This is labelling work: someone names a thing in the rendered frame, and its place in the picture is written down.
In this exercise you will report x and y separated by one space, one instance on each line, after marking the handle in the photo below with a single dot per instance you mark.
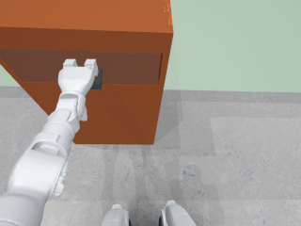
97 83

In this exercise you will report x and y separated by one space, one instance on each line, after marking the left robot shin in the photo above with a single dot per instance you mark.
115 206

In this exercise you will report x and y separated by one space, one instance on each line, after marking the left robot hand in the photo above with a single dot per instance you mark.
76 78

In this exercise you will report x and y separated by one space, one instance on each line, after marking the cabinet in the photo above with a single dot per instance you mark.
117 114

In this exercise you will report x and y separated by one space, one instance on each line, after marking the robot left forearm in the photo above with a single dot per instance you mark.
58 132

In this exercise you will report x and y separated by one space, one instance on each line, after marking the robot left upper arm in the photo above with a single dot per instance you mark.
40 177

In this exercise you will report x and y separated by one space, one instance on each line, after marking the left robot thigh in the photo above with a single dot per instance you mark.
116 217

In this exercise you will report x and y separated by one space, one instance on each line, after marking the drawer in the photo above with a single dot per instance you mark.
44 65

